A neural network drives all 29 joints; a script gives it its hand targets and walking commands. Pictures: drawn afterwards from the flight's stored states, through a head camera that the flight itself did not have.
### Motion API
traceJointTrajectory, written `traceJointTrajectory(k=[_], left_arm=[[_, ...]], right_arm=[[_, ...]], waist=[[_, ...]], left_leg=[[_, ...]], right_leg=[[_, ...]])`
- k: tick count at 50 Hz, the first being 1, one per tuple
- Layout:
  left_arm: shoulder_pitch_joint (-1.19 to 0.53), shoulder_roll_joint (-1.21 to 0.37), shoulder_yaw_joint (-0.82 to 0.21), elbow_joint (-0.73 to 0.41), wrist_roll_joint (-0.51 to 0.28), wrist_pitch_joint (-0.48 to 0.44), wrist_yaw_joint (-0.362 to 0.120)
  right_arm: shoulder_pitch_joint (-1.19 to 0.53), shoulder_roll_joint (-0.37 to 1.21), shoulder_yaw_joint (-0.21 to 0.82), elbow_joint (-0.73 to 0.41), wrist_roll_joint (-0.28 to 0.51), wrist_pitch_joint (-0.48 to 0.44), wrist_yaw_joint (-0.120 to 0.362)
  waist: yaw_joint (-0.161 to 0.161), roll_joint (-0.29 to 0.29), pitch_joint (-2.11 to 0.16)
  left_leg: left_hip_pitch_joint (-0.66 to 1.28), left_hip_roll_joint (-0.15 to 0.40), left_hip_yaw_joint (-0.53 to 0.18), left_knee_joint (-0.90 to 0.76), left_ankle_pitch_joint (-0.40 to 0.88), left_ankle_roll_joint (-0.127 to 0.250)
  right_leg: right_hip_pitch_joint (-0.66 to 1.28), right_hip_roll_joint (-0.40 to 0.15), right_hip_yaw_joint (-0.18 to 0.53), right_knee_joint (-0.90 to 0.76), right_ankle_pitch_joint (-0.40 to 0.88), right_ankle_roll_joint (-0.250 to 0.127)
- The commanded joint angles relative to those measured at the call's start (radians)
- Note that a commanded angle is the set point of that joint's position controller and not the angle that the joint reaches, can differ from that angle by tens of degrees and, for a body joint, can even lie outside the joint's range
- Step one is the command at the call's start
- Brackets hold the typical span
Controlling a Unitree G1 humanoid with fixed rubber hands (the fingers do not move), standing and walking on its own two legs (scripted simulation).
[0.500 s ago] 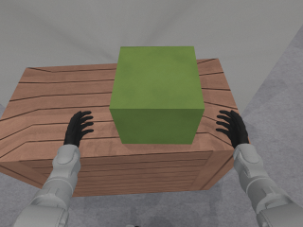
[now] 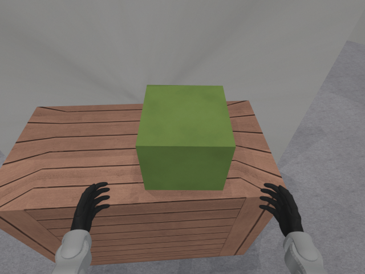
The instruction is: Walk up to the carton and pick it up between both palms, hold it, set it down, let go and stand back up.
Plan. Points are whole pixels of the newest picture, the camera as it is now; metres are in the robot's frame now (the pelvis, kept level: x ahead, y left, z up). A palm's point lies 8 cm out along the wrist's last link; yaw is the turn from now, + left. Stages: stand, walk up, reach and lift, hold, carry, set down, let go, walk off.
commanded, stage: set down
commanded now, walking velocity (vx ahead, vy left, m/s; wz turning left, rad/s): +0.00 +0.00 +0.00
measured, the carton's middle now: (184, 137) +0.51 +0.03 -0.03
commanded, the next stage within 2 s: let go in 1.86 s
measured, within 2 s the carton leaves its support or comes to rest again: neither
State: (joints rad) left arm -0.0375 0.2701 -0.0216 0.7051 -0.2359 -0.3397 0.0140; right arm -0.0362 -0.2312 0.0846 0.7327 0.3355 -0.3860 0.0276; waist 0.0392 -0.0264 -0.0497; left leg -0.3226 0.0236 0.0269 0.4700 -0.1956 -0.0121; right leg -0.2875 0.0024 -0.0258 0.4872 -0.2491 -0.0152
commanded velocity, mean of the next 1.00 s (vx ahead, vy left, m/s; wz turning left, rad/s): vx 0.00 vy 0.00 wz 0.00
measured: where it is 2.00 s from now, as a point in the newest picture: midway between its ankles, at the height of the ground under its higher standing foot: outside the picture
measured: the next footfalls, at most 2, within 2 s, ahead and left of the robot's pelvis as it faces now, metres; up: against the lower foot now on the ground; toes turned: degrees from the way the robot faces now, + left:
none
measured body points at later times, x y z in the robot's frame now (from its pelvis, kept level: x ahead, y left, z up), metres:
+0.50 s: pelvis +0.02 +0.01 +0.01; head +0.02 +0.02 +0.46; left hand +0.21 +0.24 -0.03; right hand +0.21 -0.22 -0.02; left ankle +0.03 +0.13 -0.74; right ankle +0.00 -0.11 -0.74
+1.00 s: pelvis +0.02 +0.00 +0.01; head +0.02 +0.02 +0.46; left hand +0.18 +0.24 -0.05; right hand +0.20 -0.22 -0.04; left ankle +0.03 +0.13 -0.74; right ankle +0.00 -0.11 -0.74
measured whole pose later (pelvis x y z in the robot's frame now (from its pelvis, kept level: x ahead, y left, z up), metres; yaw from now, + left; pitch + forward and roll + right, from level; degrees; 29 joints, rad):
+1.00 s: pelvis +0.02 +0.00 +0.01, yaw -2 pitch -4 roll +0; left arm 0.32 0.24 -0.03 0.49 -0.12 -0.26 0.05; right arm 0.26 -0.22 0.04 0.61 0.22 -0.36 0.06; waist 0.05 -0.03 0.05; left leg -0.09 0.02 0.05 0.35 -0.20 -0.01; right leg -0.06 0.01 0.03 0.36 -0.23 -0.01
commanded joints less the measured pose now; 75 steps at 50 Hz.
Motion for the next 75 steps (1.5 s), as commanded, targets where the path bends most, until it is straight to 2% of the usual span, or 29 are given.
traceJointTrajectory(k=[1, 2, 3, 4, 9, 15, 16, 20, 22, 23, 28, 29, 30, 33, 35, 41, 42, 46, 47, 49, 53, 54, 57, 60, 67, 68, 71, 72, 75], left_arm=[[-0.131, 0.117, 0.040, -0.198, -0.010, -0.046, 0.021], [-0.263, 0.145, 0.051, -0.167, -0.022, -0.048, 0.022], [-0.032, 0.100, 0.033, -0.253, 0.001, -0.043, 0.030], [-0.118, 0.102, 0.032, -0.218, -0.015, -0.037, 0.023], [0.155, 0.049, 0.018, -0.328, 0.059, -0.022, 0.029], [0.151, 0.069, 0.030, -0.297, 0.053, -0.026, 0.041], [0.109, 0.051, 0.012, -0.391, 0.040, -0.050, 0.051], [0.199, 0.058, 0.038, -0.422, 0.041, -0.062, 0.061], [0.262, 0.061, 0.046, -0.323, 0.077, -0.038, 0.048], [0.245, 0.086, 0.060, -0.434, 0.070, -0.058, 0.046], [0.338, 0.051, 0.052, -0.407, 0.094, -0.048, 0.019], [0.363, 0.038, 0.058, -0.338, 0.121, -0.018, 0.020], [0.346, 0.047, 0.037, -0.474, 0.094, -0.050, 0.028], [0.327, 0.045, 0.025, -0.343, 0.095, -0.028, 0.019], [0.353, 0.068, 0.039, -0.469, 0.069, -0.052, 0.031], [0.320, 0.058, 0.021, -0.369, 0.090, -0.018, 0.033], [0.334, 0.052, 0.024, -0.296, 0.113, 0.013, 0.033], [0.252, 0.081, 0.055, -0.425, 0.106, 0.030, 0.051], [0.260, 0.069, 0.040, -0.330, 0.120, 0.043, 0.047], [0.241, 0.055, 0.014, -0.329, 0.100, 0.057, 0.047], [0.229, 0.056, 0.025, -0.388, 0.132, 0.092, 0.058], [0.242, 0.055, 0.018, -0.289, 0.154, 0.128, 0.055], [0.257, 0.046, 0.026, -0.316, 0.139, 0.150, 0.039], [0.272, 0.048, 0.044, -0.374, 0.164, 0.157, 0.051], [0.343, 0.051, 0.074, -0.272, 0.175, 0.192, -0.003], [0.315, 0.055, 0.087, -0.371, 0.173, 0.185, -0.005], [0.315, 0.042, 0.075, -0.360, 0.189, 0.198, -0.001], [0.317, 0.054, 0.090, -0.480, 0.173, 0.174, 0.013], [0.278, 0.039, 0.061, -0.306, 0.180, 0.220, -0.015]], right_arm=[[-0.121, -0.098, -0.054, -0.217, -0.030, -0.024, 0.006], [-0.234, -0.111, -0.072, -0.248, -0.047, -0.015, 0.009], [-0.021, -0.090, -0.071, -0.247, -0.040, -0.022, 0.013], [-0.105, -0.101, -0.085, -0.234, -0.044, -0.017, 0.011], [0.140, -0.118, -0.086, -0.211, -0.027, -0.032, 0.016], [0.134, -0.092, -0.089, -0.320, -0.066, -0.039, 0.021], [0.074, -0.095, -0.104, -0.416, -0.064, -0.052, 0.027], [0.197, -0.103, -0.101, -0.348, -0.058, -0.042, 0.027], [0.227, -0.100, -0.069, -0.267, -0.061, -0.040, 0.028], [0.231, -0.077, -0.048, -0.380, -0.043, -0.053, 0.019], [0.289, -0.092, -0.052, -0.336, -0.042, -0.088, 0.010], [0.288, -0.103, -0.076, -0.262, -0.058, -0.074, 0.015], [0.287, -0.092, -0.058, -0.353, -0.033, -0.101, 0.016], [0.265, -0.088, -0.064, -0.280, -0.064, -0.080, 0.018], [0.281, -0.096, -0.067, -0.372, -0.045, -0.093, 0.022], [0.259, -0.106, -0.081, -0.305, -0.068, -0.063, 0.030], [0.247, -0.115, -0.086, -0.212, -0.089, -0.036, 0.039], [0.189, -0.114, -0.093, -0.319, -0.107, -0.022, 0.030], [0.210, -0.099, -0.091, -0.221, -0.126, -0.007, 0.031], [0.185, -0.092, -0.100, -0.243, -0.141, 0.000, 0.031], [0.181, -0.071, -0.099, -0.228, -0.128, 0.017, 0.034], [0.179, -0.103, -0.105, -0.136, -0.163, 0.041, 0.040], [0.223, -0.062, -0.103, -0.175, -0.178, 0.049, 0.020], [0.194, -0.088, -0.100, -0.198, -0.164, 0.033, 0.030], [0.228, -0.054, -0.073, -0.177, -0.211, 0.021, -0.006], [0.216, -0.068, -0.082, -0.235, -0.211, 0.004, -0.010], [0.227, -0.055, -0.089, -0.154, -0.218, 0.016, 0.002], [0.228, -0.061, -0.079, -0.281, -0.186, -0.008, 0.004], [0.207, -0.038, -0.085, -0.113, -0.236, 0.030, -0.007]], waist=[[-0.001, 0.041, -0.091], [0.021, 0.023, -0.138], [-0.003, 0.034, -0.082], [0.002, 0.030, -0.084], [-0.015, 0.077, -0.027], [-0.013, -0.006, 0.024], [0.004, -0.015, -0.038], [0.014, 0.013, -0.031], [0.016, 0.034, 0.011], [0.026, 0.046, -0.010], [0.012, 0.014, -0.015], [0.001, 0.063, 0.044], [0.010, 0.065, -0.011], [-0.007, 0.043, 0.073], [0.016, 0.010, 0.020], [0.000, 0.005, 0.081], [0.000, 0.019, 0.086], [0.029, -0.006, 0.031], [0.002, 0.019, 0.090], [0.007, -0.008, 0.062], [0.008, 0.074, 0.040], [-0.007, 0.088, 0.092], [-0.017, 0.065, 0.086], [0.022, 0.066, 0.025], [-0.013, -0.031, 0.035], [0.000, -0.027, -0.015], [-0.005, 0.035, -0.011], [0.023, 0.013, -0.069], [-0.035, 0.001, 0.032]], left_leg=[[0.148, -0.039, 0.009, -0.077, 0.038, -0.011], [0.110, -0.042, 0.016, -0.077, 0.004, -0.008], [0.194, -0.033, -0.015, -0.102, 0.044, -0.004], [0.180, -0.037, -0.002, -0.097, 0.005, -0.011], [0.316, -0.033, -0.026, -0.107, 0.198, -0.043], [0.273, -0.041, -0.005, -0.121, 0.096, -0.030], [0.269, -0.035, -0.014, -0.115, 0.108, -0.033], [0.320, -0.034, 0.014, -0.094, 0.208, -0.044], [0.331, -0.041, 0.016, -0.092, 0.231, -0.043], [0.310, -0.049, 0.029, -0.083, 0.263, -0.045], [0.361, -0.051, 0.018, -0.075, 0.372, -0.047], [0.384, -0.046, 0.013, -0.097, 0.366, -0.054], [0.373, -0.042, 0.013, -0.075, 0.390, -0.061], [0.340, -0.047, 0.022, -0.103, 0.278, -0.047], [0.342, -0.046, 0.023, -0.093, 0.335, -0.040], [0.331, -0.038, 0.017, -0.119, 0.208, -0.038], [0.346, -0.030, 0.015, -0.133, 0.185, -0.044], [0.333, -0.031, 0.038, -0.133, 0.169, -0.028], [0.327, -0.031, 0.032, -0.135, 0.132, -0.032], [0.308, -0.024, 0.021, -0.146, 0.087, -0.023], [0.332, -0.014, 0.028, -0.145, 0.119, -0.031], [0.335, -0.012, 0.027, -0.158, 0.119, -0.040], [0.348, -0.021, 0.033, -0.151, 0.153, -0.032], [0.371, -0.023, 0.029, -0.118, 0.293, -0.041], [0.359, -0.045, 0.035, -0.104, 0.321, -0.030], [0.348, -0.049, 0.033, -0.100, 0.332, -0.033], [0.380, -0.038, 0.022, -0.095, 0.378, -0.043], [0.385, -0.039, 0.019, -0.081, 0.411, -0.035], [0.403, -0.039, 0.037, -0.101, 0.330, -0.039]], right_leg=[[0.038, -0.007, 0.061, -0.135, -0.036, -0.019], [0.021, -0.008, 0.067, -0.126, -0.095, -0.010], [0.066, -0.012, 0.058, -0.149, -0.008, -0.021], [0.024, -0.010, 0.057, -0.152, -0.070, -0.022], [0.093, 0.016, 0.039, -0.167, 0.106, -0.039], [0.082, 0.004, 0.063, -0.195, -0.012, -0.036], [0.085, 0.017, 0.059, -0.181, -0.002, -0.043], [0.094, 0.011, 0.083, -0.175, 0.058, -0.034], [0.092, 0.009, 0.078, -0.181, 0.080, -0.036], [0.134, 0.002, 0.096, -0.178, 0.119, -0.033], [0.135, 0.019, 0.082, -0.189, 0.223, -0.027], [0.121, 0.021, 0.071, -0.204, 0.215, -0.039], [0.147, 0.025, 0.072, -0.197, 0.206, -0.047], [0.095, 0.015, 0.080, -0.212, 0.135, -0.044], [0.142, 0.016, 0.077, -0.199, 0.205, -0.033], [0.064, 0.011, 0.072, -0.217, 0.057, -0.040], [0.064, 0.015, 0.071, -0.225, 0.038, -0.047], [0.080, 0.005, 0.074, -0.227, 0.027, -0.033], [0.053, 0.004, 0.071, -0.229, -0.016, -0.036], [0.069, 0.008, 0.062, -0.236, -0.056, -0.043], [0.093, 0.003, 0.051, -0.224, -0.021, -0.038], [0.070, 0.013, 0.049, -0.229, -0.017, -0.049], [0.100, -0.002, 0.056, -0.242, 0.050, -0.034], [0.122, 0.021, 0.038, -0.223, 0.168, -0.039], [0.184, 0.009, 0.046, -0.205, 0.394, -0.005], [0.192, 0.011, 0.046, -0.195, 0.431, 0.000], [0.177, 0.026, 0.035, -0.196, 0.369, -0.015], [0.185, 0.024, 0.025, -0.183, 0.423, -0.009], [0.128, 0.019, 0.040, -0.220, 0.310, -0.006]])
